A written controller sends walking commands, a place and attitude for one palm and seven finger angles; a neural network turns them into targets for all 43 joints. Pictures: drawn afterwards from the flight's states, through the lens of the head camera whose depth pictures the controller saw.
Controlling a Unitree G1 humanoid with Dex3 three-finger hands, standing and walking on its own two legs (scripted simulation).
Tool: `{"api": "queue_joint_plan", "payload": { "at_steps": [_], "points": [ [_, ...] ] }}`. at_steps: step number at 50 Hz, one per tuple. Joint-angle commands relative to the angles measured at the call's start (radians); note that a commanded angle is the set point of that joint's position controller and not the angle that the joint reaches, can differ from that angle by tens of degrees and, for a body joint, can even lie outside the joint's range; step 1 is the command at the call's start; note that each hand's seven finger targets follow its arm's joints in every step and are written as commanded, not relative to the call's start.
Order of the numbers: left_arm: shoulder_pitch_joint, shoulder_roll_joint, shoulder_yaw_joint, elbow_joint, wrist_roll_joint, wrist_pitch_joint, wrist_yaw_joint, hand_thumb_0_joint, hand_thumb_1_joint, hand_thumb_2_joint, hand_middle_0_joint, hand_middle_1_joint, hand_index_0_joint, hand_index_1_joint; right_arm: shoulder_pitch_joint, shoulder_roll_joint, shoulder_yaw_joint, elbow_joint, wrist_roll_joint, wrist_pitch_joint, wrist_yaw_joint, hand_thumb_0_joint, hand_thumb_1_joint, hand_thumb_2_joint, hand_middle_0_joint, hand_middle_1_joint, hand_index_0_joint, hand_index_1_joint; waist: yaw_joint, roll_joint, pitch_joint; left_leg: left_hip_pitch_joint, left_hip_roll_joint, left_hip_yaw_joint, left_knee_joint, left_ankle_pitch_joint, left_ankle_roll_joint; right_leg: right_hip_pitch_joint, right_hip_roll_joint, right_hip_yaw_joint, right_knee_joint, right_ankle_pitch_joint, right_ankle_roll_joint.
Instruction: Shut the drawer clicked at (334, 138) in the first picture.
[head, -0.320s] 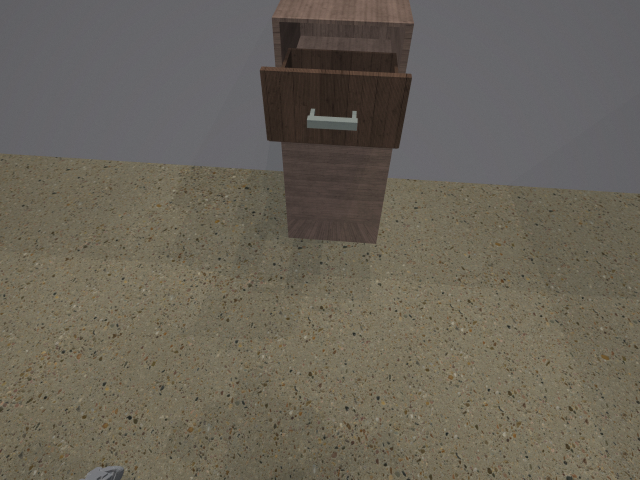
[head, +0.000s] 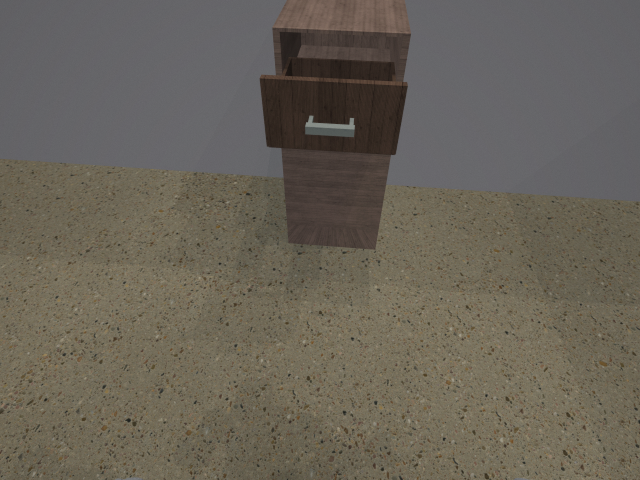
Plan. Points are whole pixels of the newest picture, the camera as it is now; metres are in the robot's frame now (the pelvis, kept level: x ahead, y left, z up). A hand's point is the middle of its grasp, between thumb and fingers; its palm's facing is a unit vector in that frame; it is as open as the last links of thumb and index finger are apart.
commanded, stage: stand and wait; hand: left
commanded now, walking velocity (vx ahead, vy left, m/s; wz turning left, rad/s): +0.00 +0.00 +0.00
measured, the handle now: (330, 125) +0.86 +0.03 +0.01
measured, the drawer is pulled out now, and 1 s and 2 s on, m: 0.30 0.30 0.30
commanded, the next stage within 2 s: look at it before walking up in 0.64 s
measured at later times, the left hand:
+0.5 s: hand out of the picture +0.06 +0.23 -0.15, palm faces -0.02 -0.94 -0.35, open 7.4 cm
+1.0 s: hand out of the picture +0.07 +0.23 -0.15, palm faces -0.03 -0.94 -0.34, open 7.4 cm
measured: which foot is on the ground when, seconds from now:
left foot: down 0.00-1.00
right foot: down 0.00-1.00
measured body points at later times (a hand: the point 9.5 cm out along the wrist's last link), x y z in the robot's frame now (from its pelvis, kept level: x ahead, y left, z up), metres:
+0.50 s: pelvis -0.01 -0.02 +0.00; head -0.01 -0.02 +0.45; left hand +0.06 +0.28 -0.12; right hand +0.06 -0.31 -0.13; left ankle -0.01 +0.11 -0.74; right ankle -0.01 -0.13 -0.74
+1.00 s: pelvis +0.00 -0.02 +0.00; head -0.01 -0.02 +0.45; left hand +0.07 +0.28 -0.13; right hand +0.07 -0.31 -0.13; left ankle -0.01 +0.11 -0.74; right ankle -0.01 -0.13 -0.74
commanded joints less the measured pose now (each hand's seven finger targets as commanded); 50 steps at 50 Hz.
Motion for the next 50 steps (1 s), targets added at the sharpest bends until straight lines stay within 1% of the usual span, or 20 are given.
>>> {"api": "queue_joint_plan", "payload": {
  "at_steps": [1, 2, 3, 5, 6, 9, 14, 15, 17, 20, 24, 26, 27, 31, 32, 34, 36, 40, 47, 50],
  "points": [
    [-0.046, 0.221, 0.048, -0.062, -0.004, -0.027, 0.010, 0.000, 0.900, 0.900, -0.200, -0.300, -0.200, -0.300, -0.051, -0.203, -0.049, -0.054, 0.002, -0.022, -0.014, 0.000, -0.900, -0.900, 0.200, 0.300, 0.200, 0.300, -0.003, -0.005, -0.038, -0.001, 0.121, -0.094, -0.080, 0.177, 0.027, -0.006, -0.089, 0.082, -0.080, 0.189, -0.048],
    [-0.046, 0.222, 0.049, -0.060, -0.004, -0.029, 0.010, 0.000, 0.900, 0.900, -0.200, -0.300, -0.200, -0.300, -0.049, -0.204, -0.048, -0.049, 0.002, -0.021, -0.014, 0.000, -0.900, -0.900, 0.200, 0.300, 0.200, 0.300, -0.005, -0.016, -0.040, 0.001, 0.120, -0.096, -0.079, 0.173, 0.025, -0.007, -0.088, 0.088, -0.084, 0.189, -0.050],
    [-0.046, 0.221, 0.048, -0.056, -0.005, -0.029, 0.010, 0.000, 0.900, 0.900, -0.200, -0.300, -0.200, -0.300, -0.045, -0.205, -0.048, -0.044, 0.002, -0.022, -0.014, 0.000, -0.900, -0.900, 0.200, 0.300, 0.200, 0.300, -0.006, -0.009, -0.043, 0.003, 0.122, -0.094, -0.083, 0.175, 0.025, -0.004, -0.089, 0.087, -0.085, 0.191, -0.050],
    [-0.042, 0.220, 0.049, -0.048, -0.005, -0.030, 0.010, 0.000, 0.900, 0.900, -0.200, -0.300, -0.200, -0.300, -0.039, -0.204, -0.046, -0.036, 0.003, -0.022, -0.014, 0.000, -0.900, -0.900, 0.200, 0.300, 0.200, 0.300, -0.004, -0.017, -0.047, 0.001, 0.124, -0.095, -0.085, 0.176, 0.024, 0.005, -0.089, 0.089, -0.089, 0.195, -0.051],
    [-0.040, 0.222, 0.048, -0.044, -0.006, -0.031, 0.010, 0.000, 0.900, 0.900, -0.200, -0.300, -0.200, -0.300, -0.038, -0.205, -0.045, -0.031, 0.003, -0.023, -0.014, 0.000, -0.900, -0.900, 0.200, 0.300, 0.200, 0.300, -0.004, -0.007, -0.052, 0.005, 0.125, -0.095, -0.086, 0.180, 0.023, 0.009, -0.092, 0.088, -0.090, 0.199, -0.052],
    [-0.034, 0.223, 0.049, -0.033, -0.007, -0.032, 0.011, 0.000, 0.900, 0.900, -0.200, -0.300, -0.200, -0.300, -0.028, -0.203, -0.044, -0.019, 0.005, -0.023, -0.016, 0.000, -0.900, -0.900, 0.200, 0.300, 0.200, 0.300, -0.003, -0.005, -0.063, 0.015, 0.128, -0.097, -0.085, 0.201, 0.022, 0.023, -0.090, 0.089, -0.090, 0.222, -0.053],
    [-0.035, 0.225, 0.047, -0.016, -0.008, -0.032, 0.011, 0.000, 0.900, 0.900, -0.200, -0.300, -0.200, -0.300, -0.020, -0.207, -0.041, 0.000, 0.006, -0.020, -0.016, 0.000, -0.900, -0.900, 0.200, 0.300, 0.200, 0.300, -0.004, -0.017, -0.040, 0.011, 0.131, -0.097, -0.100, 0.173, 0.018, 0.012, -0.090, 0.092, -0.106, 0.198, -0.052],
    [-0.038, 0.223, 0.047, -0.014, -0.008, -0.030, 0.011, 0.000, 0.900, 0.900, -0.200, -0.300, -0.200, -0.300, -0.019, -0.208, -0.041, 0.004, 0.006, -0.020, -0.015, 0.000, -0.900, -0.900, 0.200, 0.300, 0.200, 0.300, -0.004, -0.008, -0.028, 0.000, 0.131, -0.097, -0.107, 0.156, 0.017, 0.008, -0.090, 0.093, -0.111, 0.176, -0.051],
    [-0.033, 0.223, 0.046, -0.009, -0.008, -0.031, 0.010, 0.000, 0.900, 0.900, -0.200, -0.300, -0.200, -0.300, -0.017, -0.207, -0.040, 0.010, 0.005, -0.019, -0.015, 0.000, -0.900, -0.900, 0.200, 0.300, 0.200, 0.300, -0.002, -0.012, -0.022, -0.002, 0.130, -0.099, -0.110, 0.141, 0.016, 0.003, -0.090, 0.098, -0.120, 0.154, -0.051],
    [-0.034, 0.226, 0.047, -0.007, -0.007, -0.033, 0.010, 0.000, 0.900, 0.900, -0.200, -0.300, -0.200, -0.300, -0.011, -0.207, -0.039, 0.014, 0.005, -0.019, -0.014, 0.000, -0.900, -0.900, 0.200, 0.300, 0.200, 0.300, -0.003, -0.024, -0.029, 0.004, 0.131, -0.096, -0.108, 0.143, 0.014, 0.004, -0.092, 0.101, -0.125, 0.158, -0.052],
    [-0.036, 0.226, 0.046, -0.008, -0.007, -0.033, 0.010, 0.000, 0.900, 0.900, -0.200, -0.300, -0.200, -0.300, -0.009, -0.203, -0.039, 0.016, 0.005, -0.017, -0.013, 0.000, -0.900, -0.900, 0.200, 0.300, 0.200, 0.300, -0.004, -0.018, -0.009, -0.003, 0.130, -0.095, -0.115, 0.124, 0.012, -0.014, -0.092, 0.107, -0.139, 0.125, -0.054],
    [-0.041, 0.226, 0.048, -0.009, -0.007, -0.034, 0.009, 0.000, 0.900, 0.900, -0.200, -0.300, -0.200, -0.300, -0.003, -0.205, -0.039, 0.018, 0.004, -0.018, -0.013, 0.000, -0.900, -0.900, 0.200, 0.300, 0.200, 0.300, -0.006, -0.025, -0.019, -0.004, 0.128, -0.096, -0.115, 0.120, 0.010, -0.011, -0.090, 0.113, -0.140, 0.115, -0.054],
    [-0.039, 0.224, 0.047, -0.009, -0.007, -0.034, 0.009, 0.000, 0.900, 0.900, -0.200, -0.300, -0.200, -0.300, -0.008, -0.205, -0.038, 0.019, 0.003, -0.019, -0.013, 0.000, -0.900, -0.900, 0.200, 0.300, 0.200, 0.300, -0.004, -0.014, -0.009, -0.004, 0.128, -0.097, -0.117, 0.119, 0.010, -0.020, -0.090, 0.116, -0.143, 0.113, -0.054],
    [-0.038, 0.224, 0.048, -0.011, -0.007, -0.036, 0.009, 0.000, 0.900, 0.900, -0.200, -0.300, -0.200, -0.300, -0.003, -0.205, -0.039, 0.017, 0.003, -0.021, -0.013, 0.000, -0.900, -0.900, 0.200, 0.300, 0.200, 0.300, -0.006, -0.025, -0.033, 0.009, 0.132, -0.093, -0.111, 0.148, 0.009, -0.006, -0.091, 0.112, -0.137, 0.154, -0.055],
    [-0.036, 0.224, 0.047, -0.011, -0.007, -0.037, 0.010, 0.000, 0.900, 0.900, -0.200, -0.300, -0.200, -0.300, -0.007, -0.204, -0.040, 0.018, 0.004, -0.021, -0.013, 0.000, -0.900, -0.900, 0.200, 0.300, 0.200, 0.300, -0.003, -0.016, -0.032, 0.011, 0.132, -0.091, -0.109, 0.153, 0.009, -0.006, -0.093, 0.113, -0.138, 0.164, -0.055],
    [-0.038, 0.224, 0.048, -0.013, -0.006, -0.037, 0.010, 0.000, 0.900, 0.900, -0.200, -0.300, -0.200, -0.300, -0.004, -0.202, -0.040, 0.016, 0.005, -0.021, -0.013, 0.000, -0.900, -0.900, 0.200, 0.300, 0.200, 0.300, -0.005, -0.024, -0.032, 0.011, 0.134, -0.094, -0.110, 0.166, 0.009, 0.000, -0.090, 0.110, -0.133, 0.185, -0.055],
    [-0.034, 0.223, 0.048, -0.012, -0.007, -0.038, 0.010, 0.000, 0.900, 0.900, -0.200, -0.300, -0.200, -0.300, -0.006, -0.203, -0.039, 0.016, 0.004, -0.021, -0.014, 0.000, -0.900, -0.900, 0.200, 0.300, 0.200, 0.300, -0.005, -0.016, -0.046, 0.020, 0.134, -0.090, -0.106, 0.176, 0.007, 0.007, -0.092, 0.111, -0.132, 0.203, -0.055],
    [-0.034, 0.221, 0.048, -0.012, -0.007, -0.037, 0.011, 0.000, 0.900, 0.900, -0.200, -0.300, -0.200, -0.300, -0.011, -0.203, -0.039, 0.019, 0.005, -0.021, -0.015, 0.000, -0.900, -0.900, 0.200, 0.300, 0.200, 0.300, -0.003, -0.009, -0.034, 0.019, 0.137, -0.091, -0.113, 0.178, 0.008, 0.006, -0.090, 0.108, -0.131, 0.205, -0.053],
    [-0.030, 0.220, 0.048, -0.008, -0.007, -0.037, 0.011, 0.000, 0.900, 0.900, -0.200, -0.300, -0.200, -0.300, -0.010, -0.204, -0.038, 0.018, 0.006, -0.022, -0.016, 0.000, -0.900, -0.900, 0.200, 0.300, 0.200, 0.300, -0.004, -0.011, -0.045, 0.035, 0.140, -0.090, -0.116, 0.198, 0.008, 0.018, -0.091, 0.102, -0.134, 0.229, -0.051],
    [-0.030, 0.220, 0.048, -0.008, -0.007, -0.036, 0.010, 0.000, 0.900, 0.900, -0.200, -0.300, -0.200, -0.300, -0.011, -0.205, -0.038, 0.017, 0.006, -0.021, -0.017, 0.000, -0.900, -0.900, 0.200, 0.300, 0.200, 0.300, -0.003, -0.001, -0.026, 0.030, 0.140, -0.090, -0.120, 0.193, 0.008, 0.008, -0.088, 0.103, -0.136, 0.223, -0.051]
  ]
}}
